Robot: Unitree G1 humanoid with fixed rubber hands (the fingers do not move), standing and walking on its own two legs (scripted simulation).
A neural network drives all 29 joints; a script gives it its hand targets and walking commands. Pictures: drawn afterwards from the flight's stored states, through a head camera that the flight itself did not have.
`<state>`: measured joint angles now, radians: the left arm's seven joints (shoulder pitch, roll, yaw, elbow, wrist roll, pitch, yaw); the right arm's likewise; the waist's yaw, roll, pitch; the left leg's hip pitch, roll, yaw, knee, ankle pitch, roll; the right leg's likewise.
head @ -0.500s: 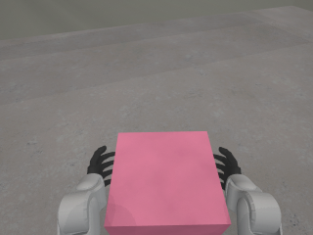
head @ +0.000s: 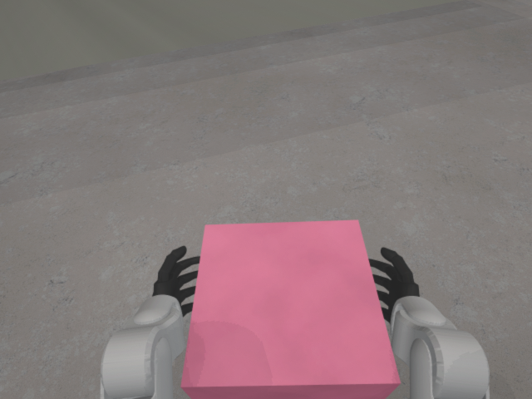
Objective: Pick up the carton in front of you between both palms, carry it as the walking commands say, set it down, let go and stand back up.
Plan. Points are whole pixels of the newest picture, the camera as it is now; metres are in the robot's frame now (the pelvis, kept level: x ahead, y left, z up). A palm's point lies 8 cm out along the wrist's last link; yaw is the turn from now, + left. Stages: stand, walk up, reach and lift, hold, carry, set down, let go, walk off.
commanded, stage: carry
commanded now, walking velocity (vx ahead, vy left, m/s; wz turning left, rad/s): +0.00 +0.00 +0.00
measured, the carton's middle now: (284, 330) +0.23 +0.00 +0.01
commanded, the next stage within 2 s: none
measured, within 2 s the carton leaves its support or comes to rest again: neither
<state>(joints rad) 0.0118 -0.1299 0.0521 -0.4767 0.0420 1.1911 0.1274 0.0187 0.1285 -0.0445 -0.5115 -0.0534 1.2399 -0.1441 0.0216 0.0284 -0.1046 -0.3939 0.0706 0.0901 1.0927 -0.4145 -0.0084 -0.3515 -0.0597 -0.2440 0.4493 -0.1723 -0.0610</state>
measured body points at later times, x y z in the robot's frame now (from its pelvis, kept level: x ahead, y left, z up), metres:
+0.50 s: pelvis +0.19 +0.02 -0.01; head +0.20 +0.02 +0.44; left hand +0.46 +0.16 +0.08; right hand +0.44 -0.15 +0.08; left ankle +0.23 +0.11 -0.74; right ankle +0.05 -0.09 -0.73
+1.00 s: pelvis +0.19 -0.01 -0.01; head +0.17 -0.01 +0.44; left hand +0.44 +0.13 +0.08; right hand +0.42 -0.18 +0.07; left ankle +0.23 +0.11 -0.74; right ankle +0.05 -0.09 -0.74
